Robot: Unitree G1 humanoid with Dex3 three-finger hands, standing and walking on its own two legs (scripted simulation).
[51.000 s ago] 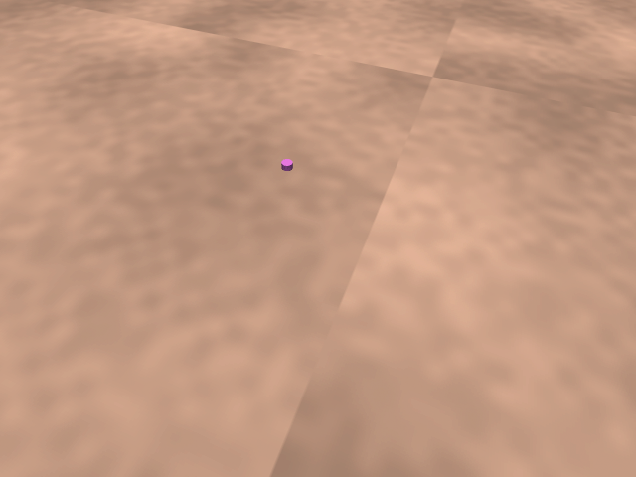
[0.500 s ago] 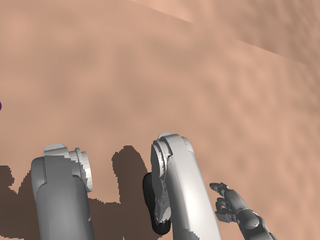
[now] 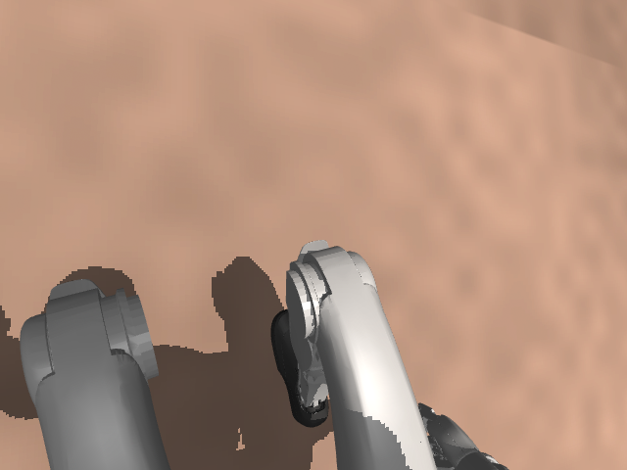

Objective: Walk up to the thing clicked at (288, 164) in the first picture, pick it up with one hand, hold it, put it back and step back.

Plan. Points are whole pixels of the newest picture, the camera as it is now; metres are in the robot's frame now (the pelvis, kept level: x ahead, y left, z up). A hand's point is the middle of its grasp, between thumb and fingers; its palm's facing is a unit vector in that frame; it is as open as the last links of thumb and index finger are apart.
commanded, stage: rest palm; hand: left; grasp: from above
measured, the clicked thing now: out of the picture +0.43 +0.37 -0.30
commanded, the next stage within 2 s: close in 0.90 s
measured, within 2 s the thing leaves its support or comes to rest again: neither
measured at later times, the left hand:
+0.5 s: hand out of the picture +0.44 +0.38 -0.24, palm faces -0.42 -0.13 -0.90, open 13.9 cm
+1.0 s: hand out of the picture +0.42 +0.37 -0.25, palm faces -0.42 -0.17 -0.89, open 14.1 cm
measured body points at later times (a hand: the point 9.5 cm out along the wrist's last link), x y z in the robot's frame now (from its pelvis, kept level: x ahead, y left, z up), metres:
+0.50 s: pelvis +0.00 +0.01 -0.02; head +0.26 +0.14 +0.32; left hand +0.46 +0.38 -0.19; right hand +0.09 -0.25 -0.09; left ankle +0.07 +0.14 -0.28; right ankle +0.10 -0.14 -0.28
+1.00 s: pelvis +0.00 +0.01 -0.02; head +0.25 +0.14 +0.32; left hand +0.44 +0.37 -0.20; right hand +0.08 -0.26 -0.08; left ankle +0.07 +0.14 -0.28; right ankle +0.10 -0.14 -0.28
